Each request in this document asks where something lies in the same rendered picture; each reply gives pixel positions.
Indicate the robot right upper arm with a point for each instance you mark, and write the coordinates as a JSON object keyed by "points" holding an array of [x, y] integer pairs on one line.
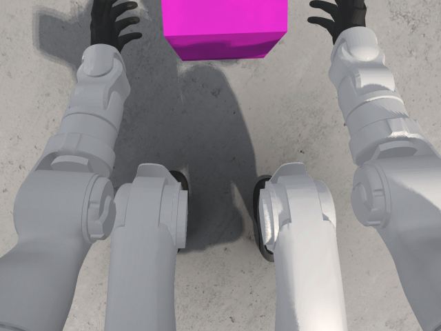
{"points": [[401, 198]]}

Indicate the right robot thigh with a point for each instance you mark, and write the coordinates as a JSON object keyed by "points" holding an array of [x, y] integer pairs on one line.
{"points": [[309, 291]]}

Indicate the robot thigh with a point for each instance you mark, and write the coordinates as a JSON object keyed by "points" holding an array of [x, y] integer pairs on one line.
{"points": [[140, 290], [309, 291]]}

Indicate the robot right hand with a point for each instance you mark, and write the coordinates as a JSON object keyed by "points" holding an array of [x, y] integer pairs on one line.
{"points": [[346, 14]]}

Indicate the robot left forearm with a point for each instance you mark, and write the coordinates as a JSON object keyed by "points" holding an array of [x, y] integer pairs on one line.
{"points": [[91, 121]]}

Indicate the left robot thigh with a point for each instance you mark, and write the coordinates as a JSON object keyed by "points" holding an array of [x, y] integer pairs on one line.
{"points": [[140, 290]]}

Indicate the robot left hand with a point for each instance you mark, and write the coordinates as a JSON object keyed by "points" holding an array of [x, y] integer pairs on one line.
{"points": [[103, 27]]}

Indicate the carton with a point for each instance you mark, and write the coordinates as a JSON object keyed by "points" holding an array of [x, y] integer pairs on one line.
{"points": [[223, 29]]}

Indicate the robot left upper arm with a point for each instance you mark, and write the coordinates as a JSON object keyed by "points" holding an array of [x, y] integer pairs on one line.
{"points": [[59, 215]]}

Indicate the robot right forearm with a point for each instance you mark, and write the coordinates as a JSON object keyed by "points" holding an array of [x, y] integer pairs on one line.
{"points": [[371, 105]]}

